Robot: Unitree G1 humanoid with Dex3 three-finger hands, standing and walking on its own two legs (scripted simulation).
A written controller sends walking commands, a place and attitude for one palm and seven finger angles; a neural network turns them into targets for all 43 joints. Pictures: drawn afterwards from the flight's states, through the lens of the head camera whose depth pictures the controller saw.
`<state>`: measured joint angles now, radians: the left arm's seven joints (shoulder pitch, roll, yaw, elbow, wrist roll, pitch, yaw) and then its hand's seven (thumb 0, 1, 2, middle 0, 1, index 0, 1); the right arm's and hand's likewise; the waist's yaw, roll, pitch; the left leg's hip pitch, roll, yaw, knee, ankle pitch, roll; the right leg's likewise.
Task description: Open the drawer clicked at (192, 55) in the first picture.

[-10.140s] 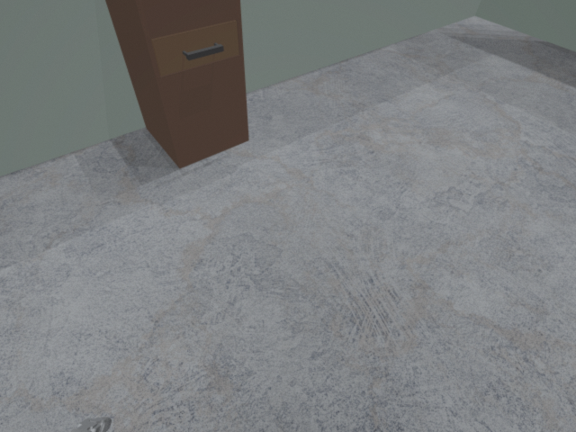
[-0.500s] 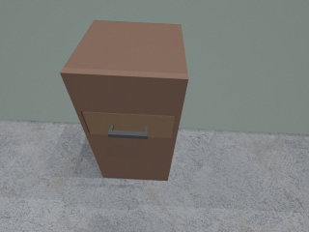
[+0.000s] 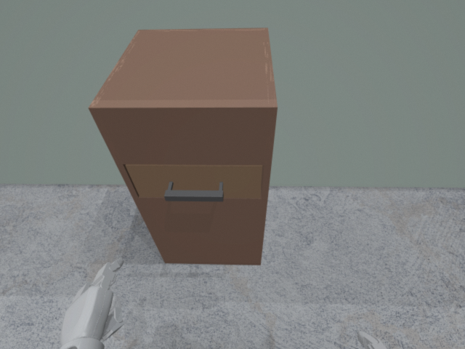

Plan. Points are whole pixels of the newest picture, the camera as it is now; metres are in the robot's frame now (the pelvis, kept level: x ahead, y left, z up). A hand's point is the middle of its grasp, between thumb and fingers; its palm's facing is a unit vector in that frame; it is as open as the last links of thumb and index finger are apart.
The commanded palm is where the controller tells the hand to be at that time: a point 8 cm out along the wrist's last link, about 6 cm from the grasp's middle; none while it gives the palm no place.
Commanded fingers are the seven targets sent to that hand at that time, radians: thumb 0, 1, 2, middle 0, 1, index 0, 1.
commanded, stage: raise the hand with hooked fingers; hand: left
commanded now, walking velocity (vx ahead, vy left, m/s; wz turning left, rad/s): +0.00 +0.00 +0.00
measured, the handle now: (195, 190) +0.57 +0.15 -0.17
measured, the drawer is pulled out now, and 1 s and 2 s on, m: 0.00 0.00 0.00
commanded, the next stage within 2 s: move the hooked fingers above the handle in 1.70 s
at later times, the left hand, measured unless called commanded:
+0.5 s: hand (106, 295) +0.21 +0.24 -0.02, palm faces +0.05 -0.05 -1.00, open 10.3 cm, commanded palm +0.19 +0.23 +0.04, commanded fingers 0.00 0.06 0.54 -0.26 -0.84 -0.26 -0.84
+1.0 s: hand (105, 240) +0.28 +0.24 +0.04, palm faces +0.08 -0.09 -0.99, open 13.1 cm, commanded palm +0.26 +0.24 +0.11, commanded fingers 0.00 -0.50 0.30 -0.30 -1.20 -0.30 -1.20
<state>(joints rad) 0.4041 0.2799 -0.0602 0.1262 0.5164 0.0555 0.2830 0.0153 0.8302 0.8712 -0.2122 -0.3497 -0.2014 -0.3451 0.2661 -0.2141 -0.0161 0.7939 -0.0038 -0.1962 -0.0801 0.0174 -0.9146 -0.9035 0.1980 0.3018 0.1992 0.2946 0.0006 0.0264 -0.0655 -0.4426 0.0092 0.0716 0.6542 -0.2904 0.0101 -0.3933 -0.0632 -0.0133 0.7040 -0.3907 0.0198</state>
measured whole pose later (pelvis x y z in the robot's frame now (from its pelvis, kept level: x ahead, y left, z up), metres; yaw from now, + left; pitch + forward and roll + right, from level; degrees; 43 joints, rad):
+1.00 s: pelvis +0.01 +0.00 +0.00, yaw +0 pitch +6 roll +0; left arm 0.13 0.42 -0.05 0.01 0.99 0.04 0.26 0.00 -0.30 0.39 -0.31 -1.08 -0.30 -1.07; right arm 0.13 -0.24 -0.04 0.62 -0.03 0.09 -0.02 0.02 -0.91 -0.90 0.20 0.30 0.20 0.29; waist 0.06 0.05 -0.07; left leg -0.48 0.03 0.06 0.71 -0.34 0.01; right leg -0.41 -0.04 -0.02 0.72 -0.42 0.02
